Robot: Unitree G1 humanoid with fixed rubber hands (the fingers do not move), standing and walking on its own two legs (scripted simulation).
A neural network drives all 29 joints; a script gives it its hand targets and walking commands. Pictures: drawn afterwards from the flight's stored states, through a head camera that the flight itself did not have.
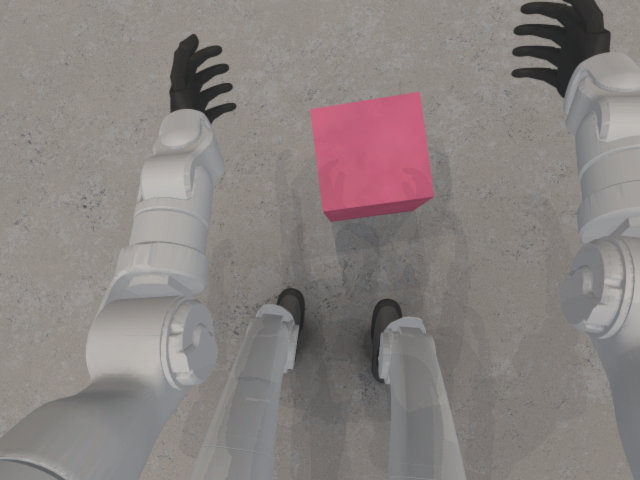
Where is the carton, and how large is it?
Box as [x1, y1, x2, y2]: [310, 92, 433, 221]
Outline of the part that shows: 419,92 310,109 323,212 330,221 413,210 433,196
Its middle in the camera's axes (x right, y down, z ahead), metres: +0.11 -0.17 +0.85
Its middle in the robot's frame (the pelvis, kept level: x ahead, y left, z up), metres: +0.54 -0.02 -0.53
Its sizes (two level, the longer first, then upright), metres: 0.210 0.200 0.250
